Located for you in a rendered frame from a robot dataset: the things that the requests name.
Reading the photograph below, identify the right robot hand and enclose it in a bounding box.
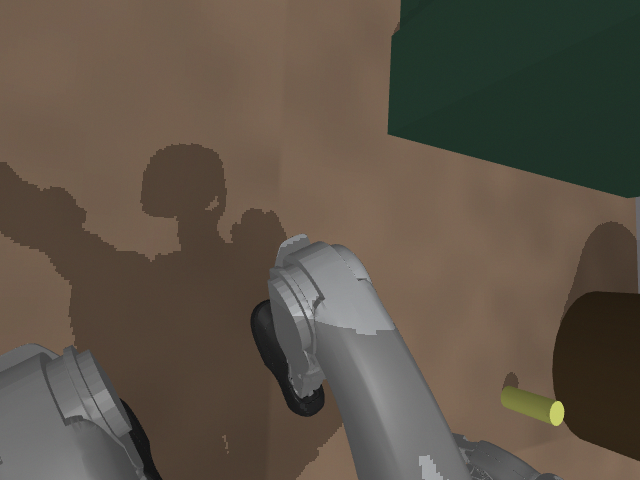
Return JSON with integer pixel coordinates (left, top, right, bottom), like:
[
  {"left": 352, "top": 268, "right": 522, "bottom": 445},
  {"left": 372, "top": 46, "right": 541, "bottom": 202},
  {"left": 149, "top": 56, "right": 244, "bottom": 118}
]
[{"left": 452, "top": 433, "right": 542, "bottom": 480}]

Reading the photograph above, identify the left robot foot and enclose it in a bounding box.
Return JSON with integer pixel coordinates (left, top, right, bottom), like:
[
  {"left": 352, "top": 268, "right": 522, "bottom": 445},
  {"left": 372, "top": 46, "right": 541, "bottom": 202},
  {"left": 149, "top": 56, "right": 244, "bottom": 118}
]
[{"left": 120, "top": 399, "right": 162, "bottom": 480}]

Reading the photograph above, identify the sofa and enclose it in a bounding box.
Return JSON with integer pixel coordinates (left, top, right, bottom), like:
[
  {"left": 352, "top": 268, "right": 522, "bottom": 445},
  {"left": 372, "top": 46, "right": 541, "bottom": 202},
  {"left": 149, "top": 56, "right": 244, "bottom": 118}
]
[{"left": 388, "top": 0, "right": 640, "bottom": 198}]

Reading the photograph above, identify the right robot foot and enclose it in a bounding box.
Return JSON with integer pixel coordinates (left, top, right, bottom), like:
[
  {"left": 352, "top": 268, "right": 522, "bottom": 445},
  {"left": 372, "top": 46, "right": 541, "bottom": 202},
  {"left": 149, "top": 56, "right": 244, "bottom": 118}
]
[{"left": 251, "top": 299, "right": 325, "bottom": 417}]

